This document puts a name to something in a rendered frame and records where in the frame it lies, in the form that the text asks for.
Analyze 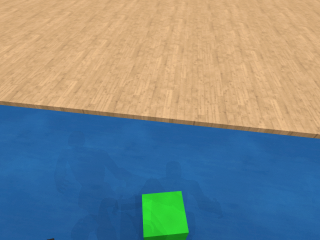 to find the carton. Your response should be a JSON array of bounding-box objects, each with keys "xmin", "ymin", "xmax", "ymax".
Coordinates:
[{"xmin": 142, "ymin": 191, "xmax": 189, "ymax": 240}]

